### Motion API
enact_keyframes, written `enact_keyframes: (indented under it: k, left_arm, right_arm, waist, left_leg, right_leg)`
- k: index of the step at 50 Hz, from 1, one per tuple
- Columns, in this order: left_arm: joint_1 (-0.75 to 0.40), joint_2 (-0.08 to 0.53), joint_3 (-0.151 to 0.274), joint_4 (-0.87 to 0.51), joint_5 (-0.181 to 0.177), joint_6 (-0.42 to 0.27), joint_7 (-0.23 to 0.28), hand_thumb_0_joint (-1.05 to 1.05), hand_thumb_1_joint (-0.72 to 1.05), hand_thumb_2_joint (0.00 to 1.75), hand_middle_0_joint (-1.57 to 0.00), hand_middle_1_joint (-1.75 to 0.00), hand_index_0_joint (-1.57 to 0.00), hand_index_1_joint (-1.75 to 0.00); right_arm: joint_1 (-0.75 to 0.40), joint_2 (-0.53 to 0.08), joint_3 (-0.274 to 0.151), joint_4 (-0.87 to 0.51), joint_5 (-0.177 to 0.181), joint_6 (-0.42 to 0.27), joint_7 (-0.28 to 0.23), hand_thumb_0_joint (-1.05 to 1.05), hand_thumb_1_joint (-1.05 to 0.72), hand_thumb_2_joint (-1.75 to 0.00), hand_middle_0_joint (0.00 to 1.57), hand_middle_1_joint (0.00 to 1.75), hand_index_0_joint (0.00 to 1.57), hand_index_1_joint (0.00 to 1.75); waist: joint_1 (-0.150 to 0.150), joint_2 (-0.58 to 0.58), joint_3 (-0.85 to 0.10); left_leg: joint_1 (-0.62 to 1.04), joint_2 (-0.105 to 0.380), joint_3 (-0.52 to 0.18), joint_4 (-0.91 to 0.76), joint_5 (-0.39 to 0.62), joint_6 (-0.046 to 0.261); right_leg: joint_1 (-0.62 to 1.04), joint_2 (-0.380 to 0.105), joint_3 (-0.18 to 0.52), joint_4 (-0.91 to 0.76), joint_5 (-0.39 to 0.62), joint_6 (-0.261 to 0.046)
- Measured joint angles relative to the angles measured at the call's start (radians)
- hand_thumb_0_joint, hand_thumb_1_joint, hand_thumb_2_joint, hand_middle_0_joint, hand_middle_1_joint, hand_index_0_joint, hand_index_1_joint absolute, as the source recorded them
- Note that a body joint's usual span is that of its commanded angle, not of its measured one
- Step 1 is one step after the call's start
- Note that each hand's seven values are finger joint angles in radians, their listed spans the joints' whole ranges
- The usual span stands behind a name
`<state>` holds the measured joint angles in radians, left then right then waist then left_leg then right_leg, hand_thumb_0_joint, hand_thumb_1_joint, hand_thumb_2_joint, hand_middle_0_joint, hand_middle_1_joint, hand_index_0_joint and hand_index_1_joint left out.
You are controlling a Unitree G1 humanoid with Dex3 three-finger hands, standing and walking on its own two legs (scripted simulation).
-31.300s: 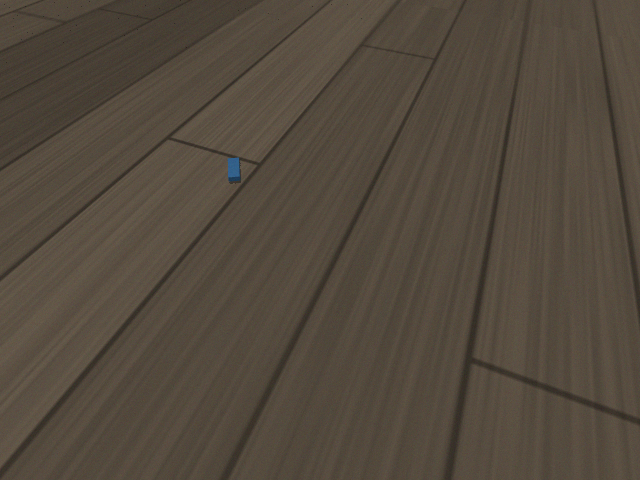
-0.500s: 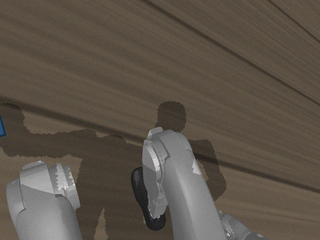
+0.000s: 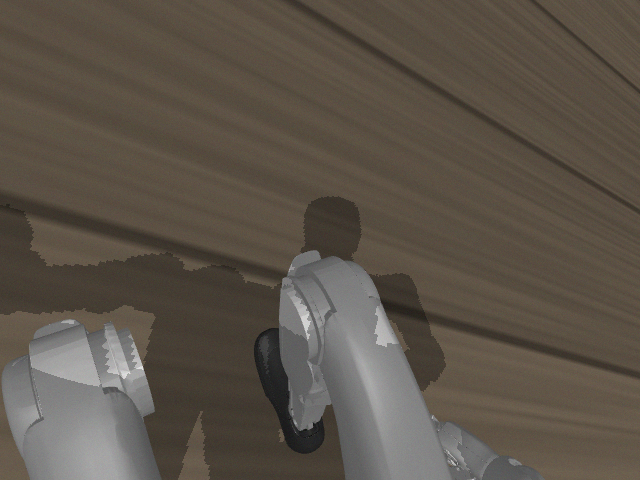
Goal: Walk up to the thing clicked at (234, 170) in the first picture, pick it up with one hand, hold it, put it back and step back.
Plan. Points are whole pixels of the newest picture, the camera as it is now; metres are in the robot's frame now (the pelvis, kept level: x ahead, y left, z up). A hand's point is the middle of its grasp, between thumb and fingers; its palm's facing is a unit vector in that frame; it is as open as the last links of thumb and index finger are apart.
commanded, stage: open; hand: left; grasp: from above
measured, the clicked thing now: out of the picture +0.41 +0.33 -0.28
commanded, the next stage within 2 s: withdraw in 0.86 s
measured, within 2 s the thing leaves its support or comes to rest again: neither
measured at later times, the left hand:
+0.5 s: hand out of the picture +0.40 +0.32 -0.25, palm faces -0.45 -0.12 -0.89, open 12.2 cm
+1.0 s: hand out of the picture +0.40 +0.32 -0.25, palm faces -0.46 -0.13 -0.88, open 13.9 cm
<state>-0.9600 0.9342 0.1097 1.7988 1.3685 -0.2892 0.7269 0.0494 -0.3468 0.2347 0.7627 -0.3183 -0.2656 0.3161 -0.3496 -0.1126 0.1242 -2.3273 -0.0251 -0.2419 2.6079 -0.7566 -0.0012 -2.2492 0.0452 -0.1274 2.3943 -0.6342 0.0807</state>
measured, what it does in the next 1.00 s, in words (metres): stands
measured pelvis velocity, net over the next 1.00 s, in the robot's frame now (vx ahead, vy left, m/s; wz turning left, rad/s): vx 0.00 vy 0.00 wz -0.01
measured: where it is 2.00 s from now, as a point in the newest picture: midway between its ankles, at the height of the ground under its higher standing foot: (221, 458)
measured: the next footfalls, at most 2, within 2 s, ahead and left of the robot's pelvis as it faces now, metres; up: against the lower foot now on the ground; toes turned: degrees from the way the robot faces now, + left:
none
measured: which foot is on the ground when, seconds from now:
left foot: down 0.00-1.00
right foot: down 0.00-1.00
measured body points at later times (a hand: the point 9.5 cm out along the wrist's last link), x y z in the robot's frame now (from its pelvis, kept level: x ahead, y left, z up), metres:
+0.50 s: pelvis +0.00 +0.00 +0.00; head +0.26 +0.13 +0.35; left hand +0.42 +0.32 -0.20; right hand +0.08 -0.26 -0.06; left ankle +0.06 +0.12 -0.26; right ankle +0.12 -0.13 -0.26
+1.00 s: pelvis +0.00 +0.00 +0.00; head +0.26 +0.13 +0.34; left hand +0.42 +0.32 -0.20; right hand +0.07 -0.26 -0.05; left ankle +0.06 +0.12 -0.26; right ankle +0.12 -0.13 -0.26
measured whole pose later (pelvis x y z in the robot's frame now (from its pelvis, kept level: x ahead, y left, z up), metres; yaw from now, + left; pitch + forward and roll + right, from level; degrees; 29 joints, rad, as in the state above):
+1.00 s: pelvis +0.00 +0.00 +0.00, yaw +0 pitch +26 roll -15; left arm -0.95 0.95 0.11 1.75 1.34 -0.30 0.70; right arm 0.06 -0.36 0.24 0.74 -0.30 -0.29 0.32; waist -0.35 -0.12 0.16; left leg -2.32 -0.03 -0.25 2.60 -0.76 -0.01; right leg -2.23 0.04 -0.14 2.38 -0.64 0.08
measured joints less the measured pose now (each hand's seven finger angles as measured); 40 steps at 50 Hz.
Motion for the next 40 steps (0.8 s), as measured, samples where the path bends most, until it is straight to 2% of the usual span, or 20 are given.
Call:
enact_keyframes:
  k: [8,18,29,40]
  left_arm:
    - [0.003,-0.003,-0.010,-0.003,-0.001,0.006,0.004,0.00,0.15,0.48,-0.78,-0.44,-0.75,-0.44]
    - [0.013,-0.005,-0.012,-0.013,-0.006,0.008,0.005,0.00,-0.06,0.66,-0.60,-0.68,-0.50,-0.64]
    - [-0.004,0.009,0.000,-0.019,-0.023,0.019,-0.004,0.00,-0.29,0.84,-0.33,-0.80,-0.29,-0.82]
    - [0.005,0.025,0.018,-0.043,-0.035,0.006,-0.034,0.00,-0.44,0.96,-0.18,-0.89,-0.15,-0.93]
  right_arm:
    - [-0.010,-0.003,0.007,-0.008,0.002,-0.010,0.006,0.00,-0.91,-0.90,0.20,0.30,0.20,0.30]
    - [-0.019,-0.004,0.010,-0.005,0.004,-0.024,0.013,0.00,-0.90,-0.90,0.20,0.30,0.20,0.30]
    - [-0.015,-0.016,0.004,-0.010,0.010,-0.030,0.015,0.00,-0.90,-0.90,0.20,0.30,0.20,0.30]
    - [0.006,-0.021,0.006,-0.020,0.016,-0.024,0.010,0.00,-0.90,-0.90,0.20,0.30,0.20,0.30]
  waist:
    - [0.001,-0.003,0.001]
    - [0.005,-0.005,0.013]
    - [-0.005,-0.008,0.026]
    - [-0.005,-0.007,0.039]
  left_leg:
    - [0.002,-0.002,-0.004,-0.002,0.002,0.000]
    - [0.011,-0.002,-0.008,-0.005,-0.003,-0.005]
    - [0.008,-0.003,-0.012,-0.003,-0.005,-0.009]
    - [0.008,-0.003,-0.012,-0.004,-0.007,-0.008]
  right_leg:
    - [0.006,-0.002,-0.005,-0.005,0.001,-0.005]
    - [0.011,-0.002,-0.007,-0.007,-0.001,-0.002]
    - [0.007,-0.003,-0.010,-0.005,-0.002,-0.001]
    - [0.009,-0.004,-0.011,-0.008,-0.004,-0.002]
